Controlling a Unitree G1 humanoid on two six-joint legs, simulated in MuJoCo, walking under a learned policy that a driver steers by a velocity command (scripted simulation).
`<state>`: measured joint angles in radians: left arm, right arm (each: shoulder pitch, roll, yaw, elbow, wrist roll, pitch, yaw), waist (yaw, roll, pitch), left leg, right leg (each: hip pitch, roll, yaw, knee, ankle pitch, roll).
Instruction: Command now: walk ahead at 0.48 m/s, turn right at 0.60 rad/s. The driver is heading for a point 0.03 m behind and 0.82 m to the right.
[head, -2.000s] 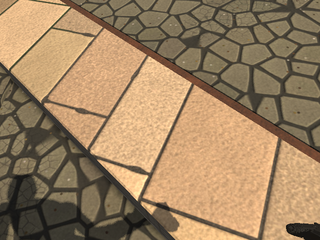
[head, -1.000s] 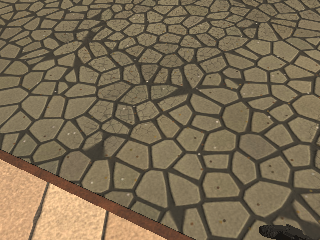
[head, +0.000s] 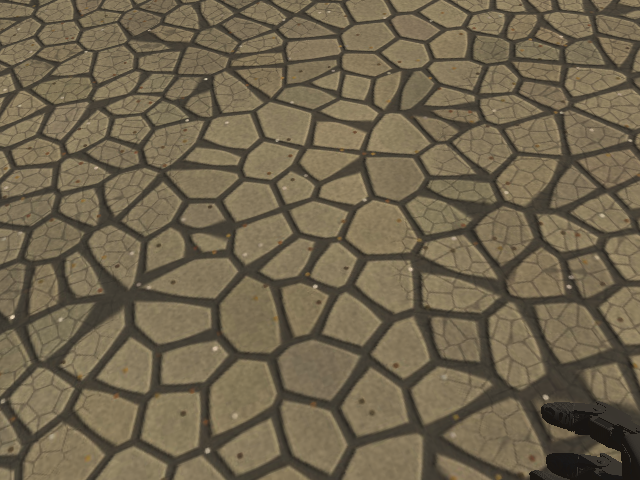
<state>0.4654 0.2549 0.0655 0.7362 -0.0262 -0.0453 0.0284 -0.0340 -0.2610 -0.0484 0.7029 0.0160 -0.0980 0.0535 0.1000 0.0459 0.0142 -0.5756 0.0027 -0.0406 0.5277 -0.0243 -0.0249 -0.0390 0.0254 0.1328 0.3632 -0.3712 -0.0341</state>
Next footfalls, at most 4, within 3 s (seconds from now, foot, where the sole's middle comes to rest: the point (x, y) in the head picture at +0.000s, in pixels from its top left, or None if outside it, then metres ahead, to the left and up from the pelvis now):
0.08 left None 0.22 0.13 -0.78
0.56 right None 0.44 -0.20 -0.78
1.04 left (453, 346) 0.77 -0.14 -0.78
1.50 right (588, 383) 0.70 -0.42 -0.78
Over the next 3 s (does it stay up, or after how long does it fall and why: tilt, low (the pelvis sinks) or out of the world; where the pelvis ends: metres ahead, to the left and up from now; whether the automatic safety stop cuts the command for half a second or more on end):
stays up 0.70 -0.36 -0.02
